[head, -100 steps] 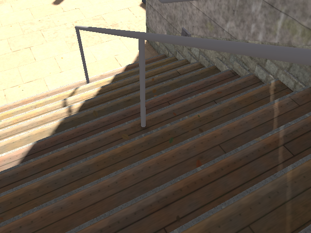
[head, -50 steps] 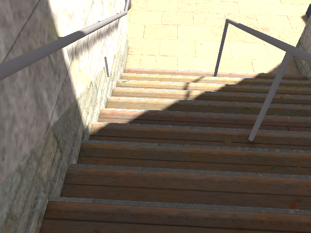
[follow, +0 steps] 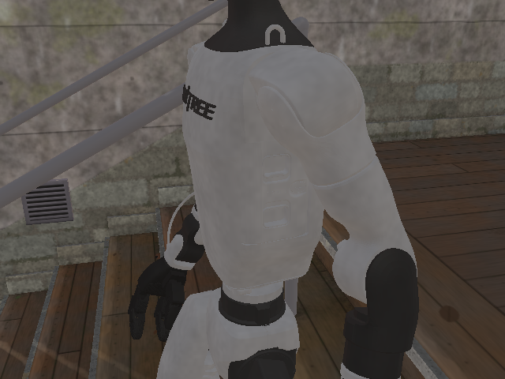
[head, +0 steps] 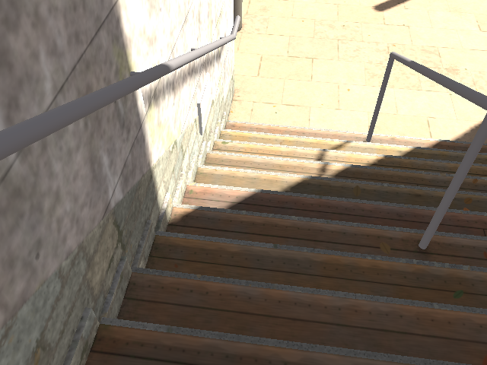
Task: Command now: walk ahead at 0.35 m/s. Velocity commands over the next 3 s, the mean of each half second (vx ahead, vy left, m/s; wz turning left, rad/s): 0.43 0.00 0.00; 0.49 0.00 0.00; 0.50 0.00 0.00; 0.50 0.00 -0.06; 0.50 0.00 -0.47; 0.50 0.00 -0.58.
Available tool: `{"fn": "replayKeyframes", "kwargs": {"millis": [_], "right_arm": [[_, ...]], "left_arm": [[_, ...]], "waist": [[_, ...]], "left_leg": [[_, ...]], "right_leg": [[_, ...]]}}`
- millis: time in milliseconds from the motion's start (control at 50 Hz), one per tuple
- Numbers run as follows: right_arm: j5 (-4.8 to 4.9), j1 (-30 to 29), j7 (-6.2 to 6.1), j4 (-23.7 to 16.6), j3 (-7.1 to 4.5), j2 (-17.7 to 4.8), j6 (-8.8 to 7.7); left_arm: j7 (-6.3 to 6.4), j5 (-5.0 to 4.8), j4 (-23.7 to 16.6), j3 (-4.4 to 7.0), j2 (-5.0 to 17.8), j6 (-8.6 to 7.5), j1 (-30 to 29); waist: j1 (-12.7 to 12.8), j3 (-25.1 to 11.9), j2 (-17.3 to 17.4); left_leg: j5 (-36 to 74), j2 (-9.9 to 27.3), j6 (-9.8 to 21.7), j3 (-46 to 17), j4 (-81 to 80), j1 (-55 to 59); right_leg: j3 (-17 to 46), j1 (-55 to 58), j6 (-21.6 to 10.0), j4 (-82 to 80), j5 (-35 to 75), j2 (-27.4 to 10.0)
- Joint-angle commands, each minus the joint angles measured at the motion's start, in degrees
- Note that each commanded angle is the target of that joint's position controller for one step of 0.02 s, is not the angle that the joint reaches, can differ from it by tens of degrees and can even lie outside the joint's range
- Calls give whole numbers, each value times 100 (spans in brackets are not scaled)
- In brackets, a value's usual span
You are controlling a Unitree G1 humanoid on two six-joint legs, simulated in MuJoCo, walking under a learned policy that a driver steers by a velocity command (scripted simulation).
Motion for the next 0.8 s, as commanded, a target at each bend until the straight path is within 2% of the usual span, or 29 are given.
{"fn": "replayKeyframes", "kwargs": {"millis": [20,40,80,100,160,200,240,260,300,340,360,380,400,420,440,460,480,520,540,560,580,600,620,640,660,680,700,740,800], "right_arm": [[-79,2385,23,337,-136,-806,-149],[29,1836,40,265,-88,-685,-164],[64,1241,-51,174,99,-126,-111],[-58,1137,-146,251,167,79,-97],[-22,1280,-347,253,424,520,-161],[17,1709,-364,432,398,233,-203],[-177,1611,-130,471,369,17,-108],[-157,1574,-43,474,423,113,-112],[61,1688,-36,545,399,-8,-117],[217,1867,-105,670,307,-328,44],[14,1934,18,672,245,-587,146],[-15,1834,209,774,217,-588,214],[-238,2216,461,941,267,-401,247],[16,3459,626,1058,435,663,163],[305,2331,636,420,335,193,52],[464,1277,525,-255,300,-9,-27],[288,927,311,-206,236,-272,-31],[-130,961,168,-108,470,415,133],[-232,871,223,-46,464,450,199],[-215,761,271,-99,404,231,299],[-148,721,336,-92,388,124,357],[-179,1111,417,-34,457,212,308],[-237,607,418,-185,486,182,246],[-190,10,382,-352,502,74,182],[-163,-344,302,-387,529,-55,133],[-158,-344,241,-383,543,72,180],[-113,-318,237,-436,527,-82,266],[-173,-636,270,-634,522,-244,394],[-134,-1506,291,-852,571,-273,318]], "left_arm": [[-60,78,-860,-30,87,-302,-1558],[-7,-16,-843,-4,263,-346,-1608],[82,161,-678,-45,264,-312,-1351],[59,229,-641,-159,12,-257,-1157],[-109,251,-555,-299,-101,-187,-1242],[-114,135,-580,-359,-88,-198,-1344],[-163,77,-685,-417,-186,-113,-1437],[-174,161,-709,-376,-28,-65,-1338],[-105,128,-747,-316,359,-55,-1726],[-108,114,-537,-402,229,-98,-1629],[-139,8,-117,-327,311,-180,-566],[-109,-72,331,-128,731,-213,504],[-161,146,655,118,1129,-162,1991],[-266,209,815,133,1444,-147,2593],[-337,390,1004,248,1482,-147,2726],[-337,280,936,316,1561,-142,1807],[-353,255,722,-41,541,-156,756],[-185,428,280,-607,-828,-292,-801],[-83,256,195,-654,-864,-425,-1064],[-21,88,365,-597,-478,-531,-747],[-27,78,651,-537,-104,-569,-195],[-36,224,724,-496,133,-594,91],[76,277,911,-521,60,-664,651],[144,189,1029,-558,18,-663,1060],[204,102,827,-650,-199,-627,840],[116,184,790,-696,-161,-535,735],[24,297,736,-692,-119,-479,539],[-83,248,690,-679,6,-434,580],[137,33,944,-583,211,-372,1307]], "waist": [[-1320,241,1247],[-1018,891,625],[-714,479,22],[-517,569,93],[-525,415,417],[-666,130,120],[-543,126,397],[-356,223,507],[-468,454,212],[-599,448,98],[-191,130,-18],[379,15,-422],[996,-790,-1021],[473,-2482,-1743],[977,-1671,-701],[850,-581,-594],[386,9,535],[-567,719,371],[-522,739,214],[-391,458,-25],[-305,138,-237],[-420,89,0],[-16,-19,323],[256,37,245],[302,-93,429],[133,-156,107],[-15,9,-11],[21,299,77],[612,436,-67]], "left_leg": [[-188,2339,1736,-3726,-1909,2221],[-464,2517,1619,-3586,-2009,2066],[-344,1827,1053,-2275,-1579,1658],[338,1564,825,-1758,-1308,1151],[831,985,604,-1073,-803,62],[572,683,486,-728,62,-724],[-243,485,460,-539,4,-2915],[-366,654,504,-753,67,-3258],[-482,977,440,-1105,728,-2178],[-82,1025,421,-1453,1645,-899],[720,786,424,-1108,2616,-1286],[1383,510,262,-833,3773,-1444],[469,49,-64,-872,6384,-2924],[-2798,-373,-314,-731,9057,-4096],[-2507,-624,-413,-983,9534,-5980],[-1610,74,-316,-1087,9140,-7398],[-310,631,-131,-1294,7835,-6696],[1963,1406,316,-1660,4886,-4533],[2930,1300,309,-1168,3399,-3262],[3033,983,176,-730,3147,-2844],[2990,877,-5,-578,3436,-2750],[3293,795,-92,-630,3647,-2634],[4275,1049,-263,-1180,2397,-4063],[4445,1134,-409,-1198,1803,-4981],[5487,1078,-414,-1034,584,-4299],[5694,782,-402,-549,663,-2545],[5527,729,-392,-479,998,-1868],[4620,661,-414,-463,914,-1750],[3225,726,-412,-626,-564,-3128]], "right_leg": [[626,-3831,107,2392,-1276,288],[968,-4492,207,2785,-692,-142],[640,-4003,336,2771,147,-427],[688,-3673,272,2478,728,-613],[600,-3144,459,975,3529,-835],[380,-2524,635,-250,5347,-798],[-224,-428,731,65,5260,-414],[-189,-50,782,423,4663,-383],[31,-747,860,-381,3945,-514],[53,-921,845,-1592,3438,-579],[-572,478,874,-1180,3761,-196],[-505,1405,676,-2259,3852,-323],[35,3751,-146,-1006,5747,-921],[1089,5525,-1384,563,8782,-2087],[2403,5323,-1790,-125,7144,-2393],[3280,4159,-1739,-929,3059,-2972],[2628,2127,-1188,-1379,785,-2518],[1500,-1424,-780,-2148,1212,-1786],[834,-2605,-754,-2264,1489,-1309],[593,-2724,-815,-2178,1023,-1002],[725,-2677,-871,-1941,910,-967],[820,-2735,-925,-1381,1416,-1046],[924,-1041,-869,-998,1755,-1104],[1268,-75,-847,-627,1902,-1320],[890,-524,-603,-223,1446,-957],[606,-2014,-497,-278,1010,-613],[632,-2758,-495,-279,592,-640],[910,-2672,-539,-117,131,-852],[1703,-74,-547,686,904,-1246]]}}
